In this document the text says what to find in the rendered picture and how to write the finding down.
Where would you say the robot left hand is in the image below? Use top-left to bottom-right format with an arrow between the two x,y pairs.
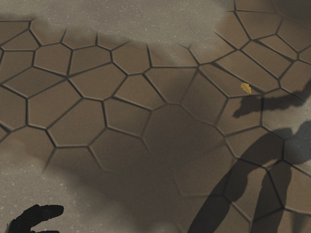
5,204 -> 64,233

